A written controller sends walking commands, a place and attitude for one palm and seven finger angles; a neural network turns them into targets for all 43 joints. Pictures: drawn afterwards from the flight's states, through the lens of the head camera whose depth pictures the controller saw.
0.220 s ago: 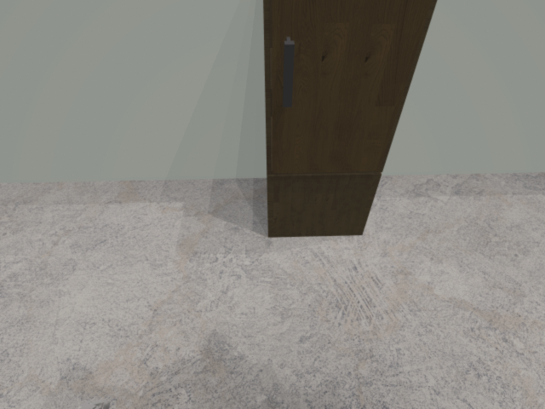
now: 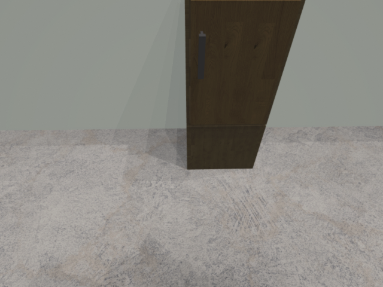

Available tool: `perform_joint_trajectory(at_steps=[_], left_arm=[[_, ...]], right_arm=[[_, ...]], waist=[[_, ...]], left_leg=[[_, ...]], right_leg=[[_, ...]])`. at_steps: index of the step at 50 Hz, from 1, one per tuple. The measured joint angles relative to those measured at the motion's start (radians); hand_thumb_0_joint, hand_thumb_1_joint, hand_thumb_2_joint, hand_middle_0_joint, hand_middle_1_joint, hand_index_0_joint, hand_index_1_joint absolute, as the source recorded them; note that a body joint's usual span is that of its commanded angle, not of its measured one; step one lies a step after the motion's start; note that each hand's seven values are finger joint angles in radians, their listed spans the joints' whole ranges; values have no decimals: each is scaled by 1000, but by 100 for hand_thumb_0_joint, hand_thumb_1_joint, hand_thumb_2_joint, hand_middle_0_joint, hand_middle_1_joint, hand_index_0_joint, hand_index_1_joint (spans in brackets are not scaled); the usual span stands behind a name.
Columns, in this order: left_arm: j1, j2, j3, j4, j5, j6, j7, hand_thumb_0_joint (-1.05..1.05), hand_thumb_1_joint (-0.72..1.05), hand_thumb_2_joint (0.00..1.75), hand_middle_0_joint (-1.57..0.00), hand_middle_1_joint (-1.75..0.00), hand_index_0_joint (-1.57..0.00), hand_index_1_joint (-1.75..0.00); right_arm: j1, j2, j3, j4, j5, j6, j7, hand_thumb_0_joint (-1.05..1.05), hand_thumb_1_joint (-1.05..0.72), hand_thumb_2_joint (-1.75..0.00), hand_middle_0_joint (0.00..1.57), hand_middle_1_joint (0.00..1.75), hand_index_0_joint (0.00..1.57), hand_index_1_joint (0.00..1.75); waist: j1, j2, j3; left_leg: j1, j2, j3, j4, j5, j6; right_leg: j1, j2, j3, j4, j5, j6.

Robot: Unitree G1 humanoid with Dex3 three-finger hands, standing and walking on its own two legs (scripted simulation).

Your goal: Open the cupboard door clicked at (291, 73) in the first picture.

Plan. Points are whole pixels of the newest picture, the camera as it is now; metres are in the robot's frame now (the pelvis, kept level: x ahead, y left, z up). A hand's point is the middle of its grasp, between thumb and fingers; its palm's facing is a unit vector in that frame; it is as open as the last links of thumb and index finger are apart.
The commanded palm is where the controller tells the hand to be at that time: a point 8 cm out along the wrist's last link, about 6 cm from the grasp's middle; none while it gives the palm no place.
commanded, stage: stand and wait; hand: left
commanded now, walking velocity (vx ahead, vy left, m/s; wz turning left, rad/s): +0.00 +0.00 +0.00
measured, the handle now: (201, 55) +0.96 +0.02 +0.05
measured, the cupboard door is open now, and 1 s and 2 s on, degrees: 0 0 0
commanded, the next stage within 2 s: look at it before walking up in 0.60 s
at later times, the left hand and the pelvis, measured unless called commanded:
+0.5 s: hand out of the picture +0.05 +0.24 -0.15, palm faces -0.02 -0.94 -0.33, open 7.4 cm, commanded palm none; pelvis -0.01 -0.01 +0.00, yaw +0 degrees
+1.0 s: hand out of the picture +0.07 +0.23 -0.15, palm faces -0.02 -0.94 -0.33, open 7.4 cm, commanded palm none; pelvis -0.01 -0.01 +0.00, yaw +0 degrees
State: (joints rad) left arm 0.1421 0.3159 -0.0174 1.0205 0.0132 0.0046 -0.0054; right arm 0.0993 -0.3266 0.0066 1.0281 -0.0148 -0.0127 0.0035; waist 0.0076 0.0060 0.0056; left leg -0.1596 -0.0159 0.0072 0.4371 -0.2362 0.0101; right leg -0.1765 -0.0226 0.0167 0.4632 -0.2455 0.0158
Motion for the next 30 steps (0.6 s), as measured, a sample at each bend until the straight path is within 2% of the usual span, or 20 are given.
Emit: perform_joint_trajectory(at_steps=[30], left_arm=[[20,13,13,67,0,-4,1,1,90,90,-20,-30,-20,-30]], right_arm=[[56,-5,-6,95,5,4,-1,0,-91,-90,21,29,20,29]], waist=[[-8,-1,20]], left_leg=[[0,18,-5,-50,47,-15]], right_leg=[[3,17,-5,-58,51,-13]])
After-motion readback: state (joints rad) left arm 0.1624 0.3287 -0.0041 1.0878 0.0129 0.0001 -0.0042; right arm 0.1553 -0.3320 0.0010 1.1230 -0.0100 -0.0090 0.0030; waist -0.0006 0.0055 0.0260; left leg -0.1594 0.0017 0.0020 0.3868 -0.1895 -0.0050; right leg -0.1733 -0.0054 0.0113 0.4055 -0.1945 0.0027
